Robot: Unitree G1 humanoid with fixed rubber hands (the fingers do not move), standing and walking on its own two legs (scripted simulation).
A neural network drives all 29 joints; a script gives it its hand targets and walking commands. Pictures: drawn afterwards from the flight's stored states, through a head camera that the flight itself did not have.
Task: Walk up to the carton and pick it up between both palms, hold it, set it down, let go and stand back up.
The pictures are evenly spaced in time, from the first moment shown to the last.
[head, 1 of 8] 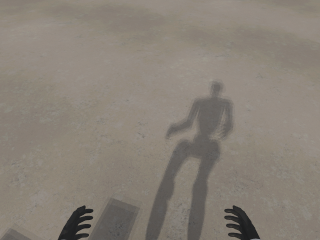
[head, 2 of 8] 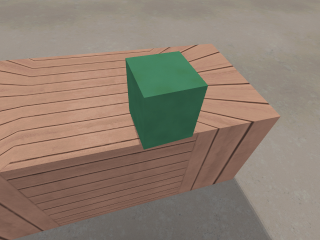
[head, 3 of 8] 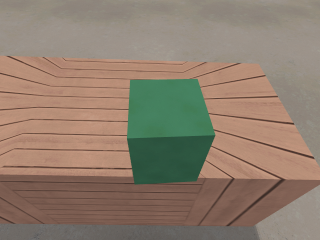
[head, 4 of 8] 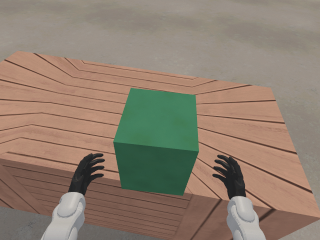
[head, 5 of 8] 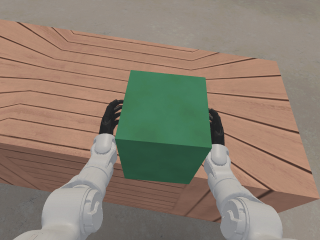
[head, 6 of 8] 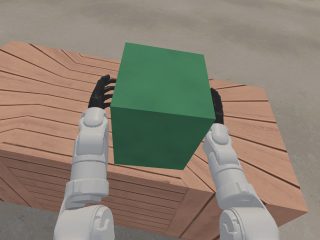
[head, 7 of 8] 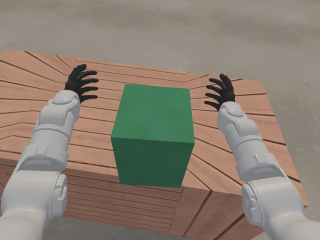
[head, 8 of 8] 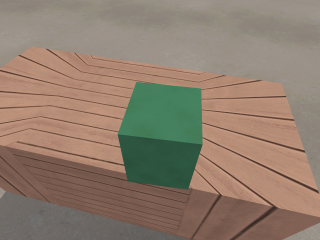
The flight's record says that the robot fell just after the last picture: no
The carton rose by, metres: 0.22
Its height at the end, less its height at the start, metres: +0.00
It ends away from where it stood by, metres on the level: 0.02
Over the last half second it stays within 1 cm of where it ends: yes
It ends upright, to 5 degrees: yes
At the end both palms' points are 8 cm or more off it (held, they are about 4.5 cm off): yes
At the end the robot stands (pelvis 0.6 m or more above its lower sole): yes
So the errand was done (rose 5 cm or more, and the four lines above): yes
